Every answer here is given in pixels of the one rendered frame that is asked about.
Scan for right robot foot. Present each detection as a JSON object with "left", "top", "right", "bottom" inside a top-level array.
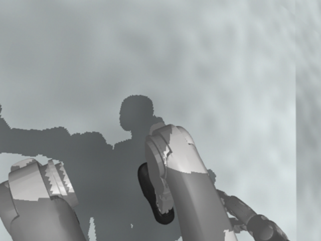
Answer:
[{"left": 137, "top": 162, "right": 175, "bottom": 224}]

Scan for right robot hand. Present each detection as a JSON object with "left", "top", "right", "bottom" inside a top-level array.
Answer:
[{"left": 217, "top": 189, "right": 257, "bottom": 233}]

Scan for right robot arm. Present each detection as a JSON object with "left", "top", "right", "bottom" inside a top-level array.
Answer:
[{"left": 247, "top": 214, "right": 289, "bottom": 241}]

